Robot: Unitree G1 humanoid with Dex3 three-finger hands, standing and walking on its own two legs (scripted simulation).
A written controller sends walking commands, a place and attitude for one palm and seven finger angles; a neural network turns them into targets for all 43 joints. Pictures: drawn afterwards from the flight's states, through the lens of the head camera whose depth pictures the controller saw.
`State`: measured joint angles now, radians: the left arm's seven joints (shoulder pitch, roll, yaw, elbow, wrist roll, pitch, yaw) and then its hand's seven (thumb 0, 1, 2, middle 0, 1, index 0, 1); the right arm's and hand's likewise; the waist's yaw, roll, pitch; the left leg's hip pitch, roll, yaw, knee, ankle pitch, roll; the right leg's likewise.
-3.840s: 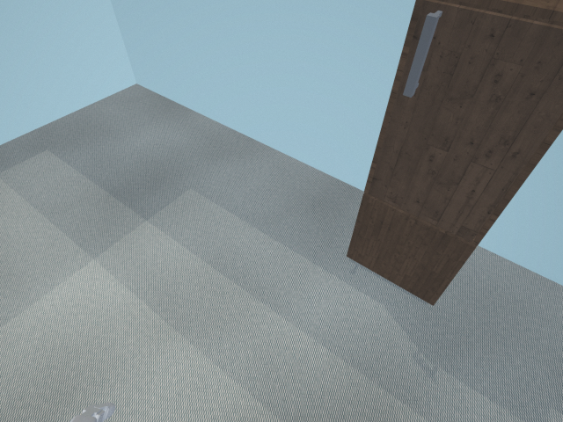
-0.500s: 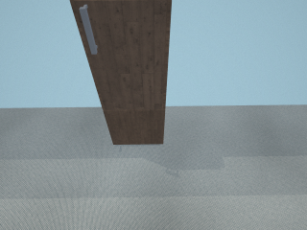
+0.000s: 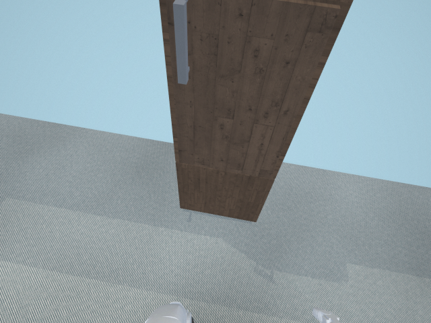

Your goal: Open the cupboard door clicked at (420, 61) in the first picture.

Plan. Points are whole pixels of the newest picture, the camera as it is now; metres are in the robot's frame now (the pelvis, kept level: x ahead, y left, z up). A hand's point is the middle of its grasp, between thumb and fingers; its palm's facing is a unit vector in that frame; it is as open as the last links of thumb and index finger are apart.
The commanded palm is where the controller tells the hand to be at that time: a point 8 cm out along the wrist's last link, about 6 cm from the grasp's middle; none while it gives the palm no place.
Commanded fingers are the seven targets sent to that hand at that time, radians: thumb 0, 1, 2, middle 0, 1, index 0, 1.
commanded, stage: come to a stop and stand still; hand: left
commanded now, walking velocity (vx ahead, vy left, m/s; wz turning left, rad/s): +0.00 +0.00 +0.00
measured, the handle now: (183, 42) +0.64 +0.16 +0.17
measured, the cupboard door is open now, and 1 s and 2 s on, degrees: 0 0 0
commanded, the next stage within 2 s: look again from close up in 1.20 s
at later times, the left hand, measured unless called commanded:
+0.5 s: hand (148, 320) +0.13 +0.15 -0.14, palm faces -0.03 -0.96 -0.27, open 7.3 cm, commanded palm none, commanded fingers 0.00 0.90 0.90 -0.20 -0.30 -0.20 -0.30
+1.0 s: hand out of the picture -0.02 +0.18 -0.16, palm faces +0.09 -0.97 -0.22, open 7.4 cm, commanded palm none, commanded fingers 0.00 0.90 0.90 -0.20 -0.30 -0.20 -0.30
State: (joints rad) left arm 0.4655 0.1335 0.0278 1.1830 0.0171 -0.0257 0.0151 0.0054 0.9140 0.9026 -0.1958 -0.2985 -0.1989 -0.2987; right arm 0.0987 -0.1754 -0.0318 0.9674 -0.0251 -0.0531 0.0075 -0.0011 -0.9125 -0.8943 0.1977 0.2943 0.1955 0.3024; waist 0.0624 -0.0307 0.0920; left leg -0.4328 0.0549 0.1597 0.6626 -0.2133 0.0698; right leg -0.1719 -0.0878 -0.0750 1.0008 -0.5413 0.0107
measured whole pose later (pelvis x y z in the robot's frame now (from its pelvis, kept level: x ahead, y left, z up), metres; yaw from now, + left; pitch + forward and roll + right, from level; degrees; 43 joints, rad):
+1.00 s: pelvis -0.01 -0.01 +0.02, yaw -1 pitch +0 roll +0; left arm 0.31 0.19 0.05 1.08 0.03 0.04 0.02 0.00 0.91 0.90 -0.20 -0.30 -0.20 -0.30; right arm 0.22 -0.20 -0.05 1.01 -0.02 0.01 -0.01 0.00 -0.91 -0.89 0.20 0.29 0.20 0.30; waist 0.04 -0.01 -0.01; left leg -0.17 0.03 0.02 0.46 -0.30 -0.01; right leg -0.33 -0.05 -0.06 0.55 -0.27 0.01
